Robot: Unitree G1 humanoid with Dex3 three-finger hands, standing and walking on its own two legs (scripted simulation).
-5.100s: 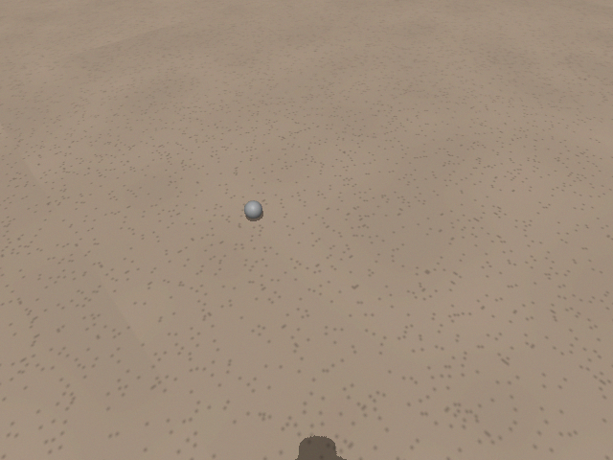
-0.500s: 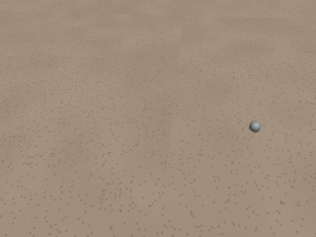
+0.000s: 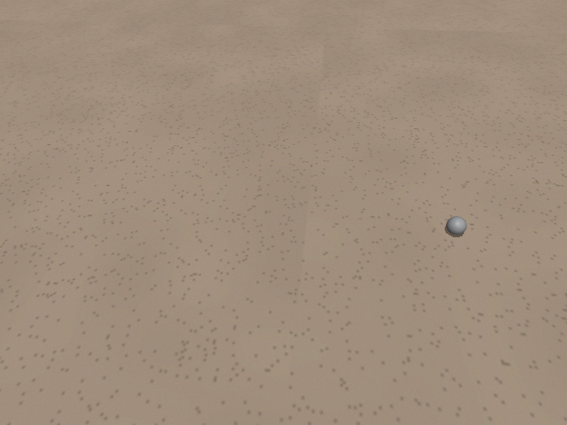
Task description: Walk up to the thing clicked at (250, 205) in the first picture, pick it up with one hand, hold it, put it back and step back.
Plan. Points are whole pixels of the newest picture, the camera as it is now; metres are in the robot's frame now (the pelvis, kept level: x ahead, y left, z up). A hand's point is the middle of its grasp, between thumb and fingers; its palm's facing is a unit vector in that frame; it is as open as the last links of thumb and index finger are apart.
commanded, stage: stand
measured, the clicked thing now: (456, 225) +1.02 -0.76 -0.74
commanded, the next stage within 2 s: walk up in 0.58 s
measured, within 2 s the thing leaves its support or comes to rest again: neither
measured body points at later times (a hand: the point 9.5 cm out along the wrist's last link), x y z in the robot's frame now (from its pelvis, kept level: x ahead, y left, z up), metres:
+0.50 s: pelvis +0.00 +0.00 +0.00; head +0.02 +0.00 +0.45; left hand +0.07 +0.31 -0.13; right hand +0.08 -0.30 -0.13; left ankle +0.01 +0.14 -0.75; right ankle -0.01 -0.13 -0.75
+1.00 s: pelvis -0.02 +0.05 -0.01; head +0.04 +0.06 +0.44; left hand +0.15 +0.34 -0.14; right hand -0.01 -0.28 -0.11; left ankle +0.01 +0.15 -0.75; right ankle -0.05 -0.09 -0.70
